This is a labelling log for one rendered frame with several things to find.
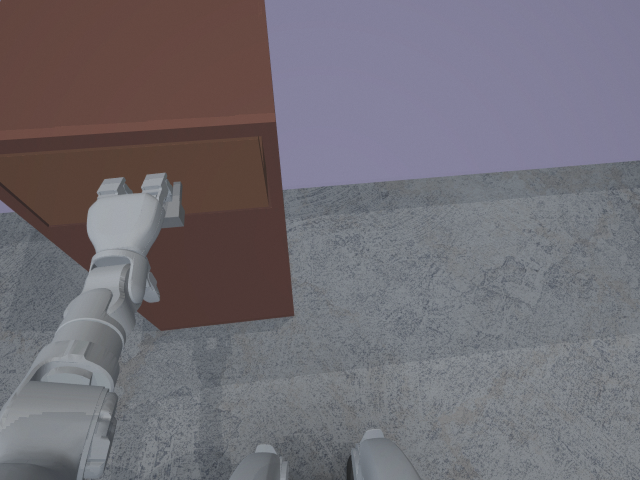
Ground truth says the handle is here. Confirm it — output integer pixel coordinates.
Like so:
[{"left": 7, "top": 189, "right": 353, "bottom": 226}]
[{"left": 162, "top": 181, "right": 185, "bottom": 228}]

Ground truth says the robot left forearm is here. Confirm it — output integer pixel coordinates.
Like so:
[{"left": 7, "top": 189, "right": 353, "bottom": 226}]
[{"left": 0, "top": 249, "right": 148, "bottom": 433}]

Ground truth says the left robot shin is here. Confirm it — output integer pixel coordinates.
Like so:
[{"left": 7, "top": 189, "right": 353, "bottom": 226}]
[{"left": 255, "top": 444, "right": 277, "bottom": 455}]

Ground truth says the robot left thigh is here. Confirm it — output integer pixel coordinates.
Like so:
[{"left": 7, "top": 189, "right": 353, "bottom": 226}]
[{"left": 229, "top": 452, "right": 289, "bottom": 480}]

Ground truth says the robot left upper arm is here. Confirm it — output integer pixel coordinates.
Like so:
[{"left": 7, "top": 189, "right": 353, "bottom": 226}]
[{"left": 0, "top": 381, "right": 118, "bottom": 480}]

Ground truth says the cabinet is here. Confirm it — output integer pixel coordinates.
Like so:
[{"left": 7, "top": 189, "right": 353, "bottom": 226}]
[{"left": 0, "top": 0, "right": 294, "bottom": 331}]

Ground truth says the robot left hand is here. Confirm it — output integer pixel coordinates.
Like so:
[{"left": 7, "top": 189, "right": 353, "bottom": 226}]
[{"left": 87, "top": 173, "right": 173, "bottom": 303}]

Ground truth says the drawer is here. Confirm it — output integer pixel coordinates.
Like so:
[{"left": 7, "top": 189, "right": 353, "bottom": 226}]
[{"left": 0, "top": 136, "right": 269, "bottom": 225}]

